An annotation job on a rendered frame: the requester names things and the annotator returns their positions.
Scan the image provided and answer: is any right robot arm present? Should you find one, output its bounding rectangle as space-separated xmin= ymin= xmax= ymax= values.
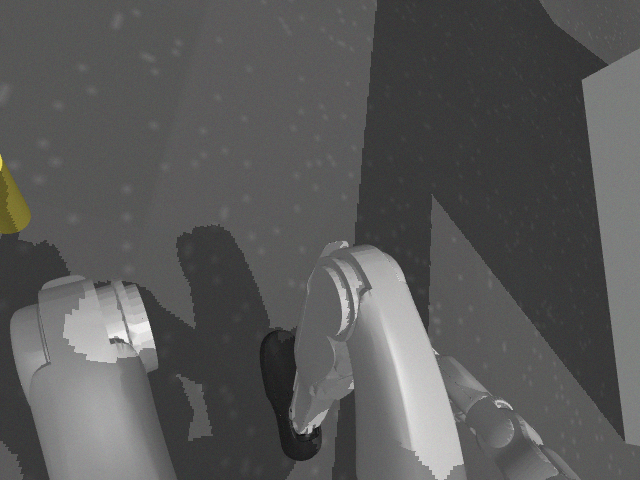
xmin=465 ymin=396 xmax=581 ymax=480

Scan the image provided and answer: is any bottle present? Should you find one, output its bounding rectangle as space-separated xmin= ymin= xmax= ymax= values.
xmin=0 ymin=155 xmax=31 ymax=234

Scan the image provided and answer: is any right robot foot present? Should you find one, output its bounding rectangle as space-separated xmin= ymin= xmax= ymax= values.
xmin=260 ymin=330 xmax=322 ymax=461

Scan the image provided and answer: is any right robot hand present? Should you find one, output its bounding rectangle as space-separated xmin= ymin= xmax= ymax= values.
xmin=433 ymin=349 xmax=493 ymax=423

